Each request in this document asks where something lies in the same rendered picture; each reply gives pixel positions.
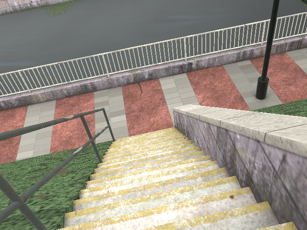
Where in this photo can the stairs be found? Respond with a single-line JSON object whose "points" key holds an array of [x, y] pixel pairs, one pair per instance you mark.
{"points": [[160, 180]]}

